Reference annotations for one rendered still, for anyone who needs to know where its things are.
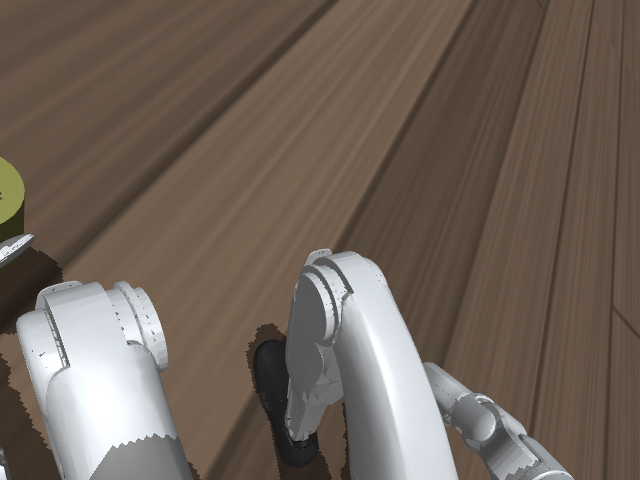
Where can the left robot hand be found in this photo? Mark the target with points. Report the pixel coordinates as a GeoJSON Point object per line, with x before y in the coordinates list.
{"type": "Point", "coordinates": [13, 247]}

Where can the bottle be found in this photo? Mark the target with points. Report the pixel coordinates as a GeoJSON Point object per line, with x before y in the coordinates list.
{"type": "Point", "coordinates": [12, 200]}

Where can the right robot arm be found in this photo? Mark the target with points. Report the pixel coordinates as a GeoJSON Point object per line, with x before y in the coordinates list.
{"type": "Point", "coordinates": [502, 442]}

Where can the right robot hand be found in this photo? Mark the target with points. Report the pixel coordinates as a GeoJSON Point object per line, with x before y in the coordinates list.
{"type": "Point", "coordinates": [447, 390]}

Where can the right robot foot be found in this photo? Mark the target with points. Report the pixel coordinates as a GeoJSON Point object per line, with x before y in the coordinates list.
{"type": "Point", "coordinates": [272, 380]}

